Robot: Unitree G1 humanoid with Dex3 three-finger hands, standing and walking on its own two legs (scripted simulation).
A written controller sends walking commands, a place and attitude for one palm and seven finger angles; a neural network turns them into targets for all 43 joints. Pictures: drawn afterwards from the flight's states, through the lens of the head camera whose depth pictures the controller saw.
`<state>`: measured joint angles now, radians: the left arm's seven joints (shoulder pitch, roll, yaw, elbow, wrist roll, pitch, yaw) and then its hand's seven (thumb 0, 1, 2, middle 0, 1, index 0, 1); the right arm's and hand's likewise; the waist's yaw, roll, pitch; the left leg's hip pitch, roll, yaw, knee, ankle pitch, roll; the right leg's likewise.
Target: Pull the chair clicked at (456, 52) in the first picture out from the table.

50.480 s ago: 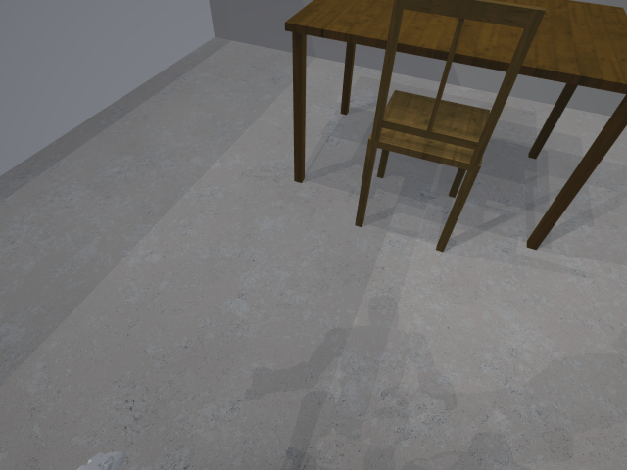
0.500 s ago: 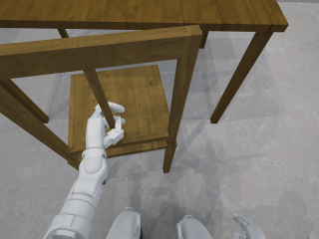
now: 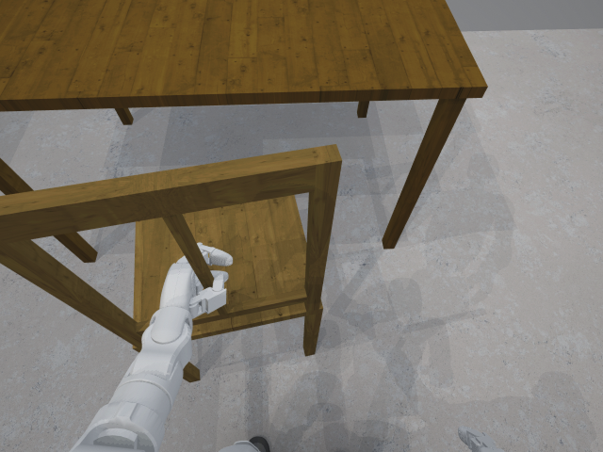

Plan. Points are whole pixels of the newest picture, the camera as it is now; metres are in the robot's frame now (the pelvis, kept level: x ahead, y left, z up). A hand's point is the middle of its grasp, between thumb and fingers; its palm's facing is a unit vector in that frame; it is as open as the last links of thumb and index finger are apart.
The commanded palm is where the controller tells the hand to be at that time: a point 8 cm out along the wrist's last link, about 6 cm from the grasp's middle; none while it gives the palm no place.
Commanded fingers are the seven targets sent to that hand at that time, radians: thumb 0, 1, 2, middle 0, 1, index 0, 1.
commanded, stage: step backward, pulling the chair out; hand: left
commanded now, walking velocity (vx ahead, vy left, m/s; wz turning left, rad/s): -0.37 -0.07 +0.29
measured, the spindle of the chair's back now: (203, 272) +0.37 +0.14 -0.05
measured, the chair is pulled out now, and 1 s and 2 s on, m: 0.23 0.34 0.46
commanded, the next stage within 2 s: none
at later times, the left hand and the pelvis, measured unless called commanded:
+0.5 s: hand (219, 353) +0.25 +0.11 -0.06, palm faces -0.06 -0.99 -0.15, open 4.9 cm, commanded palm +0.25 +0.16 -0.06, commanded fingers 0.00 0.90 0.90 -0.50 -1.45 -0.50 -1.45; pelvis -0.07 +0.00 +0.00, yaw +2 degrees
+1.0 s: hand (217, 362) +0.24 +0.11 -0.07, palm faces +0.02 -0.99 -0.16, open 5.0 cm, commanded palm +0.23 +0.17 -0.06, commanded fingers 0.00 0.90 0.90 -0.50 -1.45 -0.50 -1.45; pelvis -0.09 -0.01 +0.00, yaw +11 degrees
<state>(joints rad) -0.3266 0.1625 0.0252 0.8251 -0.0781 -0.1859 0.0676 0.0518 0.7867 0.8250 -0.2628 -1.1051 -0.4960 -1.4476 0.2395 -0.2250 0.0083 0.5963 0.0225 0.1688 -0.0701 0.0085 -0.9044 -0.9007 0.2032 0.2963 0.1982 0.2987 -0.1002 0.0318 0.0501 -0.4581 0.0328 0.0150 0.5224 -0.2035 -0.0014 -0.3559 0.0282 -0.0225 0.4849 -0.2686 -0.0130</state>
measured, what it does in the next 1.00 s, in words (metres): steps on the spot: left foot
